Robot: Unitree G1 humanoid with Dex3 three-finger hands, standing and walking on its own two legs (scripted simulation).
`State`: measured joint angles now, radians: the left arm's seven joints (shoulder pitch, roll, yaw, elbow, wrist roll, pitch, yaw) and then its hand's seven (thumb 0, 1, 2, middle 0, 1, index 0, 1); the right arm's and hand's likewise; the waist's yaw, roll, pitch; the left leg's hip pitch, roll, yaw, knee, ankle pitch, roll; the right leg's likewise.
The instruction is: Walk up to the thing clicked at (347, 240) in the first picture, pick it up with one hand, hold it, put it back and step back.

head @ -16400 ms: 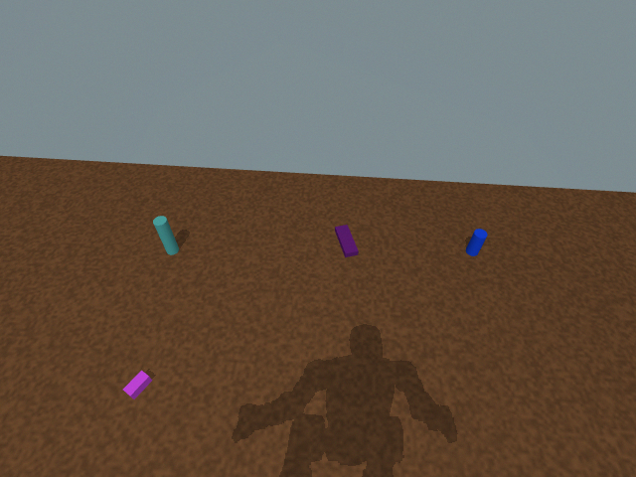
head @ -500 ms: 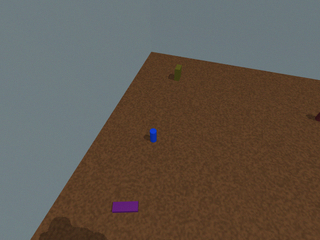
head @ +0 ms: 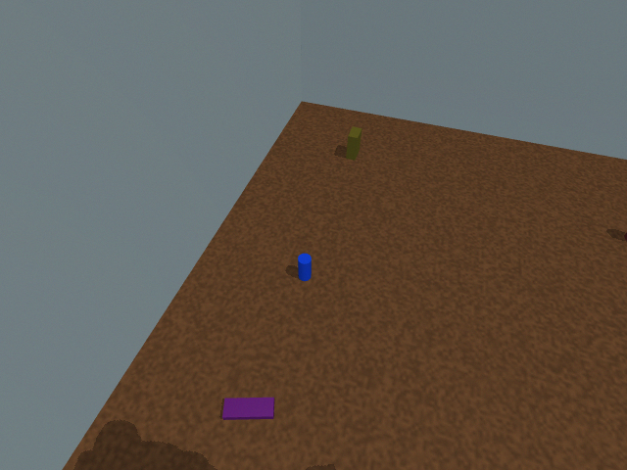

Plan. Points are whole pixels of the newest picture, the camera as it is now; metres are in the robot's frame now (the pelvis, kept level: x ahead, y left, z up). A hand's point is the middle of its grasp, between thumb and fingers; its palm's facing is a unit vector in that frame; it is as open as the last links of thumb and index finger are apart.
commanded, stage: stand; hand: left
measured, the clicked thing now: (249, 408) +0.41 +0.20 -0.77
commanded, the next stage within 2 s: walk up in 0.38 s
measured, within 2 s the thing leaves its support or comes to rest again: neither
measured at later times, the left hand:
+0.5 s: hand out of the picture +0.07 +0.27 -0.16, palm faces +0.00 -0.93 -0.37, open 7.3 cm
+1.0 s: hand out of the picture -0.01 +0.29 -0.18, palm faces -0.01 -0.93 -0.36, open 7.3 cm
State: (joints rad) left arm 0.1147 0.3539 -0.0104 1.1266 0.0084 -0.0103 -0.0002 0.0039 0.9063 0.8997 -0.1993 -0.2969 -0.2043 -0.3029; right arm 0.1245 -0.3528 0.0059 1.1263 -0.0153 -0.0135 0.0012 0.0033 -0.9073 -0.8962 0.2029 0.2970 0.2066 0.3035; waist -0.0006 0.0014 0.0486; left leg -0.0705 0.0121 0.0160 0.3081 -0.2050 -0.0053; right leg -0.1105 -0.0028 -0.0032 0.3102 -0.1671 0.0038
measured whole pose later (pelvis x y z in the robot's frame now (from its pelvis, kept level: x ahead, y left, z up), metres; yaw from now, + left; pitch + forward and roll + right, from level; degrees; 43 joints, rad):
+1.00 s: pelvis -0.14 +0.03 -0.02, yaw +2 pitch -2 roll -1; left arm 0.06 0.40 0.06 0.86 0.02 0.09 0.03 0.00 0.91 0.90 -0.20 -0.30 -0.21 -0.30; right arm 0.20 -0.35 -0.05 0.95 -0.05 0.05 0.01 0.00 -0.91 -0.90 0.20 0.30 0.21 0.30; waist -0.03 -0.05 0.20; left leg -0.22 0.00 -0.03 0.65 -0.39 0.02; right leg -0.54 0.10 0.15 1.05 -0.50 0.00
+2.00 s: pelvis -0.34 -0.02 -0.02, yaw -1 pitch -3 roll -1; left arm 0.27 0.36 0.05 0.97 0.03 -0.01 -0.01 0.01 0.91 0.90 -0.20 -0.30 -0.21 -0.30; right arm 0.19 -0.39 -0.04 0.92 -0.02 0.02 0.00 0.01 -0.91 -0.90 0.20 0.30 0.21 0.30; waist 0.03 0.04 0.08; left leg -0.31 0.00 -0.08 0.77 -0.47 0.01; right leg -0.19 0.04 0.04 0.56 -0.32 -0.01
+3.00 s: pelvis -0.34 -0.01 +0.00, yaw +0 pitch -3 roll +0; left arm 0.10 0.35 -0.01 1.15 0.01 -0.01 0.00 0.00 0.91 0.90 -0.20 -0.30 -0.20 -0.30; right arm 0.09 -0.35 0.00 1.14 -0.01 -0.01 0.01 0.00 -0.91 -0.90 0.20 0.30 0.21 0.30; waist -0.01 0.00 0.07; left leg -0.13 0.00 -0.03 0.33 -0.16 -0.01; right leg -0.09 0.00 0.05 0.33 -0.19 0.01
